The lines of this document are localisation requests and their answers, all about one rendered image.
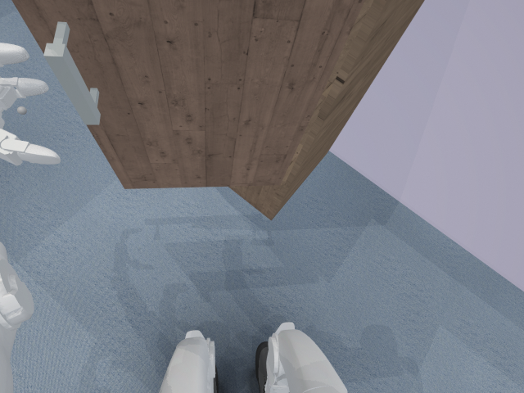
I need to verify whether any cupboard door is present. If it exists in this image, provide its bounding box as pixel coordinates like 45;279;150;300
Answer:
12;0;365;189

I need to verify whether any left robot upper arm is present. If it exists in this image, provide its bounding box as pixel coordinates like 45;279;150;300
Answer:
0;258;34;393

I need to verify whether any robot right shin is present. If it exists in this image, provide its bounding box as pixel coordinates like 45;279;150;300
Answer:
264;323;295;393

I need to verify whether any robot left hand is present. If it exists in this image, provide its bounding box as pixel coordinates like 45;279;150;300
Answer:
0;43;61;165

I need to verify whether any robot left thigh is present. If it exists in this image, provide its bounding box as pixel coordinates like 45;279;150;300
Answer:
159;337;215;393

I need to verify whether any handle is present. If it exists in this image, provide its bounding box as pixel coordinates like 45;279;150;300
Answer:
43;21;101;125

